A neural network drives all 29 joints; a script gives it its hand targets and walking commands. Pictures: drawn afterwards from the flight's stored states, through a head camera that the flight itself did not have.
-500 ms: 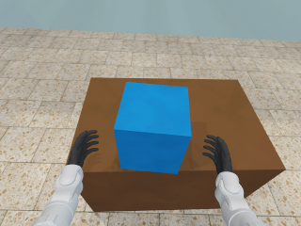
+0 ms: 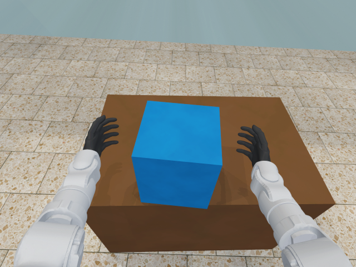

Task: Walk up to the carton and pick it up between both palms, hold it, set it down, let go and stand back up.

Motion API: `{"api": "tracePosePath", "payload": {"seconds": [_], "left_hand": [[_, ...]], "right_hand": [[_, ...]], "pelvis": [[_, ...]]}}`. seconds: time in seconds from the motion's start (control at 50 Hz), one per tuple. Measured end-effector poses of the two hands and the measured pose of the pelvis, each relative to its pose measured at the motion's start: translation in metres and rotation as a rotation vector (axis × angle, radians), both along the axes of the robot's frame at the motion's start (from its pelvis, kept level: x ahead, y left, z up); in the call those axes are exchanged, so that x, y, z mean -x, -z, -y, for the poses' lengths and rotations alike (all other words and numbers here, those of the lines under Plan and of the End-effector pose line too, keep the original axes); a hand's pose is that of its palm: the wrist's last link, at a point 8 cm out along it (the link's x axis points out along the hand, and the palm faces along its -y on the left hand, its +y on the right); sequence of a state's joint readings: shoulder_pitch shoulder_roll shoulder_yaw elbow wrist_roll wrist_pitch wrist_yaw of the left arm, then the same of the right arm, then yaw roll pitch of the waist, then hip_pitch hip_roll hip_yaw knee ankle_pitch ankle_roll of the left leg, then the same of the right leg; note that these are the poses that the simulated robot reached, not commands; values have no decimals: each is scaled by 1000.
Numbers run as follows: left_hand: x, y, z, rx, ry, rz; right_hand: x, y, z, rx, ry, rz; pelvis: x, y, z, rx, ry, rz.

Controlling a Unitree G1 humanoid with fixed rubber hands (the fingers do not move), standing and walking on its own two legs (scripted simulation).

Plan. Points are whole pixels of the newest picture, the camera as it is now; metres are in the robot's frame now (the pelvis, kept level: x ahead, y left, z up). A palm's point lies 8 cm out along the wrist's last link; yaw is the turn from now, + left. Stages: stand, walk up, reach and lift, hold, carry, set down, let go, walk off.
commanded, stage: reach and lift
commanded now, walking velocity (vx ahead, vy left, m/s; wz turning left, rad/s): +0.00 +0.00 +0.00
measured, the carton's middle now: (178, 156) +0.45 +0.04 -0.07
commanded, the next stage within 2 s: none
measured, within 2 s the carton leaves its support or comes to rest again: neither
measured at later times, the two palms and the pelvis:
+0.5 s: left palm (96, 116) +0.43 +0.25 +0.10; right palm (263, 123) +0.44 -0.16 +0.11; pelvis +0.00 +0.00 +0.00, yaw +0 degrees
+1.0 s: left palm (104, 142) +0.42 +0.24 +0.01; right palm (247, 147) +0.43 -0.14 +0.02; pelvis +0.00 +0.00 -0.02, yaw +1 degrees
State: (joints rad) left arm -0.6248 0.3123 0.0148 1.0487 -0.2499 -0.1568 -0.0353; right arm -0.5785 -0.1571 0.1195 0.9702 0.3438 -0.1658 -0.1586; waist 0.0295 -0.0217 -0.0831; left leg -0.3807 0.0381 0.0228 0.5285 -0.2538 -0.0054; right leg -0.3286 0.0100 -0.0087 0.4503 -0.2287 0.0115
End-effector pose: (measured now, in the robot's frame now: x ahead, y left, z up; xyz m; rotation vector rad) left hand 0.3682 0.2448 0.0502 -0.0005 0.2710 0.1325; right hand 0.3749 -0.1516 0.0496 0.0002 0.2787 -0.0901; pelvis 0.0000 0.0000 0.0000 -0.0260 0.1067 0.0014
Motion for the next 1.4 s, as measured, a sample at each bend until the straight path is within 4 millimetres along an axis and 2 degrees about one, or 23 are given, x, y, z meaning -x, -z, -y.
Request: {"api": "tracePosePath", "payload": {"seconds": [0.4,0.58,0.66,0.76,0.92,1.02,1.2,1.4], "left_hand": [[-47,-40,-1,-16,-13,12],[-66,-56,-2,-24,-18,19],[-71,-57,-1,-31,-16,18],[-68,-41,-1,-38,-11,1],[-51,19,-1,-29,-31,-59],[-50,43,3,-30,-38,-62],[-55,61,12,-40,-18,-49],[-49,82,14,-30,-20,-42]], "right_hand": [[-55,-46,3,13,-1,8],[-73,-63,4,17,1,12],[-77,-64,4,27,0,10],[-76,-49,3,47,-8,-5],[-62,9,-6,40,-17,-52],[-59,35,-12,31,-13,-52],[-59,54,-9,40,1,-33],[-57,70,-11,35,-9,-11]], "pelvis": [[2,3,1,3,-1,-117],[2,4,1,5,-5,-164],[1,4,2,5,-7,-175],[1,5,2,3,-12,-189],[2,13,2,7,-18,-260],[5,23,2,15,-18,-316],[11,38,0,18,-14,-365],[17,51,-3,16,-4,-394]]}}
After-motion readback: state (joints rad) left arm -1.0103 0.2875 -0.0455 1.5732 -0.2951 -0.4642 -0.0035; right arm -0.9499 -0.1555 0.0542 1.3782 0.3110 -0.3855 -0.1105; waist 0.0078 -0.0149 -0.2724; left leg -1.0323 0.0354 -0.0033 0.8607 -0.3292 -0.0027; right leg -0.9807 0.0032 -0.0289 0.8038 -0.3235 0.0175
